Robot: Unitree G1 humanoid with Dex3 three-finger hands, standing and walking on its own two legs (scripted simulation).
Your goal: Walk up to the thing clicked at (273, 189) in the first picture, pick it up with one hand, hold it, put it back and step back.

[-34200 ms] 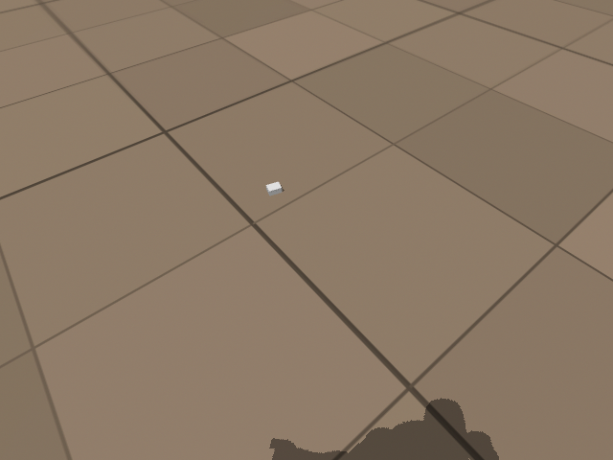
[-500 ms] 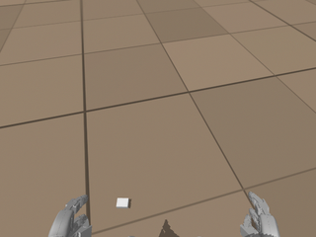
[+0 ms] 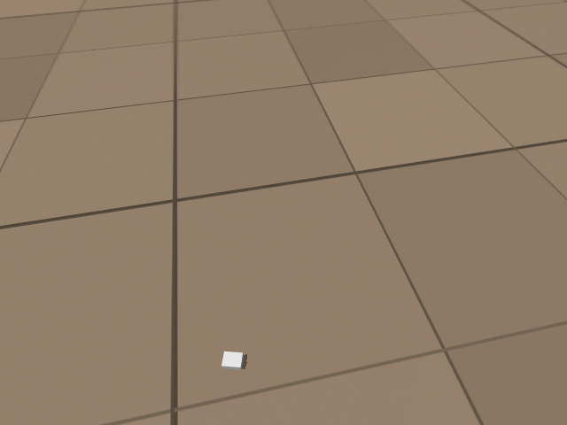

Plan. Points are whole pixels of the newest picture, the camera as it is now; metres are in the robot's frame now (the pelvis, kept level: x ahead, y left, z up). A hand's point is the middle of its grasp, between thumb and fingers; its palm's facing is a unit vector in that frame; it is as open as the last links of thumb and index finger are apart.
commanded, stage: stand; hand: left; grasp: from above
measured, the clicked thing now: (232, 360) +0.43 +0.22 -0.75
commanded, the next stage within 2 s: none
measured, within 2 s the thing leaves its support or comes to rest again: neither
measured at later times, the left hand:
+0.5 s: hand out of the picture +0.04 +0.25 -0.14, palm faces +0.03 -0.94 -0.35, open 7.3 cm
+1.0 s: hand out of the picture +0.07 +0.24 -0.14, palm faces +0.02 -0.94 -0.34, open 7.3 cm
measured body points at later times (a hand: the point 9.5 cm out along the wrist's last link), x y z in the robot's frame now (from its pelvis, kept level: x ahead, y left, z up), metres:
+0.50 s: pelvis -0.01 +0.00 +0.01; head -0.01 -0.01 +0.46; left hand +0.04 +0.30 -0.12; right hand +0.05 -0.29 -0.13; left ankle +0.01 +0.14 -0.73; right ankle +0.02 -0.14 -0.73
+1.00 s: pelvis +0.00 -0.01 +0.02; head +0.01 -0.02 +0.47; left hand +0.06 +0.29 -0.12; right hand +0.07 -0.30 -0.12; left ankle +0.01 +0.14 -0.73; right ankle +0.02 -0.14 -0.73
